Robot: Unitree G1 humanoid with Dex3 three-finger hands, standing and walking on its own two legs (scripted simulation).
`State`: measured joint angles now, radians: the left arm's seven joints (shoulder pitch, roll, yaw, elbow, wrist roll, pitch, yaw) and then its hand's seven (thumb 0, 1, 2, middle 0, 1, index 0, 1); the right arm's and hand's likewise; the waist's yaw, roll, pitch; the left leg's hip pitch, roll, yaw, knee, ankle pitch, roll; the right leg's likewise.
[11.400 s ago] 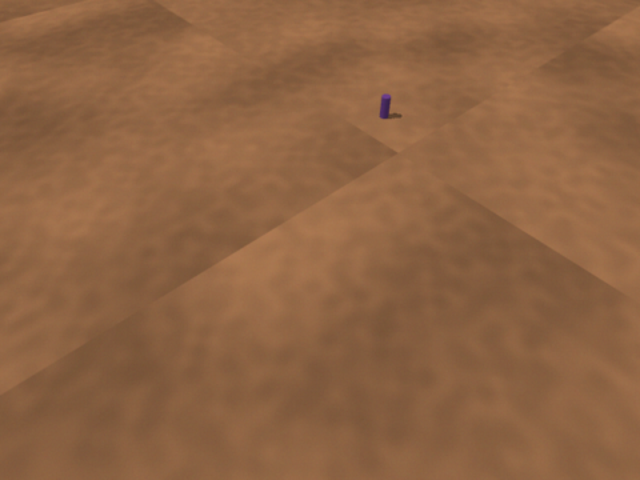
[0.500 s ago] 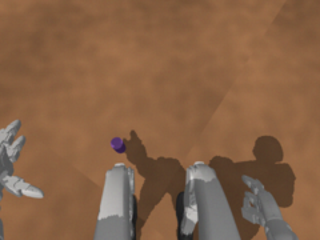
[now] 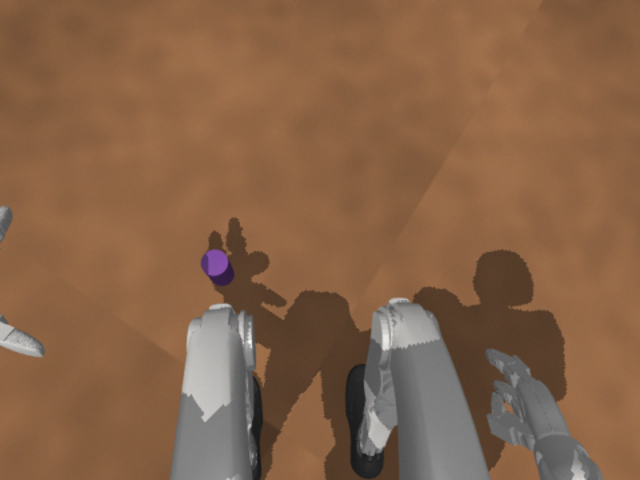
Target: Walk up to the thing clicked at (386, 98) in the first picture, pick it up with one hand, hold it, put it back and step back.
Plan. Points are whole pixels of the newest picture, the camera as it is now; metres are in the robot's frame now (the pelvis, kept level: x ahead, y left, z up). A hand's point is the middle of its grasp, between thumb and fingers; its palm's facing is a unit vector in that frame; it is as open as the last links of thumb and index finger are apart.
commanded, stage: go down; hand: left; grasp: from the side
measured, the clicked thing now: (218, 269) +0.41 +0.18 -0.39
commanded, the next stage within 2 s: approach in 1.06 s
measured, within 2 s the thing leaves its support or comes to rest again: neither
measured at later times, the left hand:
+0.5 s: hand (24, 266) +0.35 +0.35 -0.08, palm faces -0.01 -0.99 -0.14, open 17.4 cm
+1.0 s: hand (26, 260) +0.36 +0.35 -0.09, palm faces -0.02 -0.99 -0.11, open 17.6 cm
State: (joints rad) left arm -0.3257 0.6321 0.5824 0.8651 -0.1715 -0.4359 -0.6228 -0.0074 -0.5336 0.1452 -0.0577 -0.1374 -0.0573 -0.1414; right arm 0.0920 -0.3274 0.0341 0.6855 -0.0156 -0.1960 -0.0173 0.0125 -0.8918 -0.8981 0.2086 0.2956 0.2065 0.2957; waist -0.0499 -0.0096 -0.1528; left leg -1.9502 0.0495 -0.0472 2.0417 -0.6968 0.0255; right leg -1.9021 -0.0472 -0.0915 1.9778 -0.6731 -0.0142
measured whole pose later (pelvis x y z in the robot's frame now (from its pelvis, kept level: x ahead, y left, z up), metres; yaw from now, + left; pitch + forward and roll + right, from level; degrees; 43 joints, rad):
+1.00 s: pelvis -0.02 +0.00 -0.07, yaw -1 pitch +32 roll -6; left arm -0.49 0.75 0.66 0.99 -0.21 -0.46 -0.75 -0.01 -0.60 0.11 -0.04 -0.10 -0.05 -0.11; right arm 0.08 -0.35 0.09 0.69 -0.04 -0.20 -0.02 0.01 -0.91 -0.90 0.21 0.30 0.21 0.30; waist -0.08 -0.02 -0.11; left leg -2.13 0.04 -0.07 2.25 -0.69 0.03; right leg -2.07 -0.06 -0.11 2.18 -0.67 -0.02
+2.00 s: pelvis -0.03 +0.01 -0.16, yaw -10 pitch +14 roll -15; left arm -0.54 0.74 0.52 1.40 -0.24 -1.05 -0.54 -0.01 -0.51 0.04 -0.05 -0.08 -0.05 -0.07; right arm -0.18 -0.37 0.43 0.63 -0.28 -0.16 0.10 0.01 -0.91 -0.90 0.21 0.30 0.21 0.30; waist -0.22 -0.25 0.25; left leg -2.22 0.06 -0.29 2.64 -0.72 0.02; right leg -2.07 0.00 -0.27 2.41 -0.61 0.00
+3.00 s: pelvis -0.04 +0.02 -0.17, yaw -14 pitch +9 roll -20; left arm -0.55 0.82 0.36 1.48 -0.10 -1.22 -0.07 0.01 0.33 0.69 -0.68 -0.66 -0.64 -0.67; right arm -0.23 -0.37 0.57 0.56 -0.41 -0.07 0.15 0.00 -0.89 -0.90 0.21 0.30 0.21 0.30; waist -0.25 -0.31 0.35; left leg -2.19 0.05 -0.41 2.68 -0.72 0.03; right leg -2.00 0.04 -0.35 2.37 -0.57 0.04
